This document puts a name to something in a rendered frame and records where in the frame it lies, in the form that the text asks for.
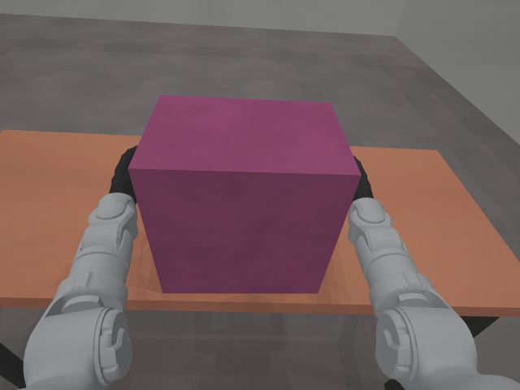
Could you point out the right robot upper arm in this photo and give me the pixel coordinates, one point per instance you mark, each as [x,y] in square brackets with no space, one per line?
[426,348]

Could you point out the carton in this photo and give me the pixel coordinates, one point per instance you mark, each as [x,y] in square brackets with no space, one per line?
[242,195]

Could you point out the robot right forearm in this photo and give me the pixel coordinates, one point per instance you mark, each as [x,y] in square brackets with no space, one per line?
[391,274]

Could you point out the right robot hand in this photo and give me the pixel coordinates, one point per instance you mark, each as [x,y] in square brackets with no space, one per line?
[364,186]

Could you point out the left robot upper arm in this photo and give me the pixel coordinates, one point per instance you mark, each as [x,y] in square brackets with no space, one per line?
[83,350]

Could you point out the table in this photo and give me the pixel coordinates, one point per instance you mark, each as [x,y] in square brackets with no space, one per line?
[50,182]

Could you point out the left robot hand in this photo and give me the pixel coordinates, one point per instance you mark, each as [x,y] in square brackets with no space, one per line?
[121,181]

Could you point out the robot left forearm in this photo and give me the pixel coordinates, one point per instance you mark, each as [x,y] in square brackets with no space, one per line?
[100,267]

